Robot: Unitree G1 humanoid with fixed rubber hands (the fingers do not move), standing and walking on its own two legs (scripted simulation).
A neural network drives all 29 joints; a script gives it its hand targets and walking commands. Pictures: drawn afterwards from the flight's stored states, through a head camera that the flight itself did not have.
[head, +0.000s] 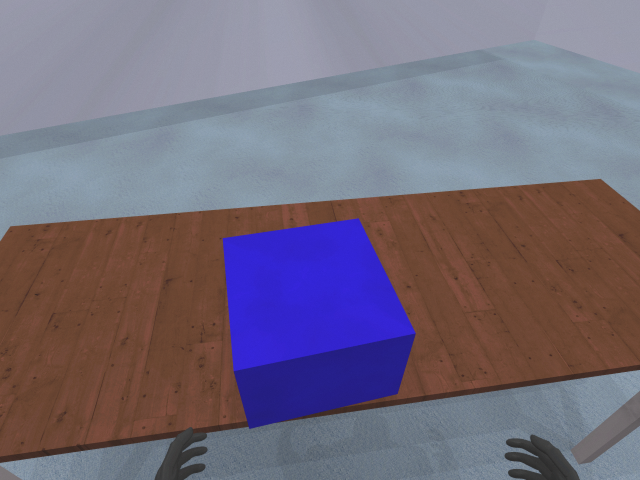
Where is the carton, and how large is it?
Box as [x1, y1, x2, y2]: [223, 218, 415, 428]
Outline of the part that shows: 358,218 223,238 233,368 249,428 397,393 415,333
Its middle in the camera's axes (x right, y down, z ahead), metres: -0.02 +0.11 +0.61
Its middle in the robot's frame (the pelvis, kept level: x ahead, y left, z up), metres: +0.39 +0.02 -0.02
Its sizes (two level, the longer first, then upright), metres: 0.239 0.229 0.162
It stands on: a table, 0.67 m high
